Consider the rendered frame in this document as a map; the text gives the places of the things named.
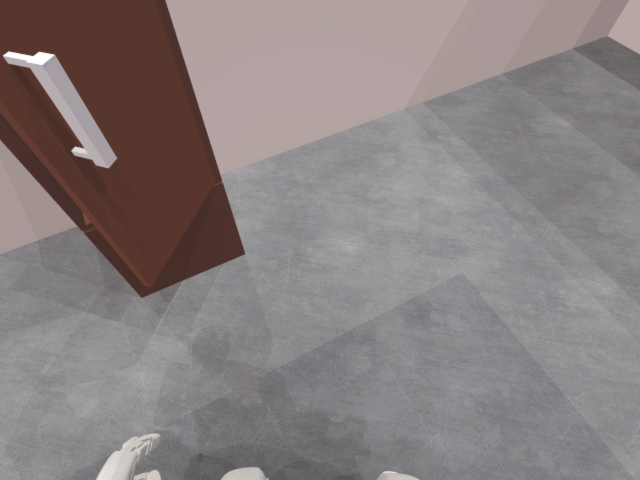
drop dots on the handle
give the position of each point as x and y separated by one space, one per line
62 92

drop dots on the cupboard door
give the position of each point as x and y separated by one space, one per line
117 56

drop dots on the robot left hand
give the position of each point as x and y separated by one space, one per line
121 465

